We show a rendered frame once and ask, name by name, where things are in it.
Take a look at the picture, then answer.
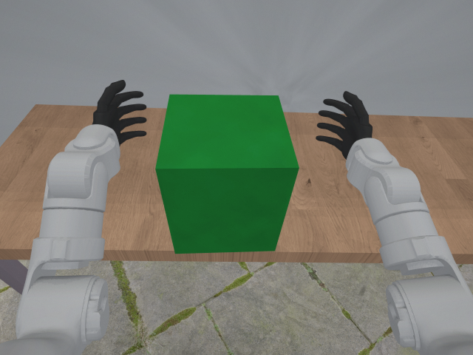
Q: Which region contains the carton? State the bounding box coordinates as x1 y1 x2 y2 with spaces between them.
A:
155 95 299 254

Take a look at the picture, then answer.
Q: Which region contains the left robot forearm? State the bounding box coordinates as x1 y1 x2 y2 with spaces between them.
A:
16 124 120 339

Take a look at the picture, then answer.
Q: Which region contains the robot left upper arm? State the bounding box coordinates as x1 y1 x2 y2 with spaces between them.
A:
0 275 109 355

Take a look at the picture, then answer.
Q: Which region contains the robot right hand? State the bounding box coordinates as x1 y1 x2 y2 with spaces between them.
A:
316 91 372 159

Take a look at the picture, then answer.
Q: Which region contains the right robot forearm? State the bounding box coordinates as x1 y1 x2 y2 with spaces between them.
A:
346 138 473 305

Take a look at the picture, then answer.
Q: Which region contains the robot right upper arm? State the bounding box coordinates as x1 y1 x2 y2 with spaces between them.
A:
386 274 473 355

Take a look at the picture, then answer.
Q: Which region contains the table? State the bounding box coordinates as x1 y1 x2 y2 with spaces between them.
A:
0 104 473 294

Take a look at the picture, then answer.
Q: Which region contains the robot left hand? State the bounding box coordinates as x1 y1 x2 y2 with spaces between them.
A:
92 80 147 145

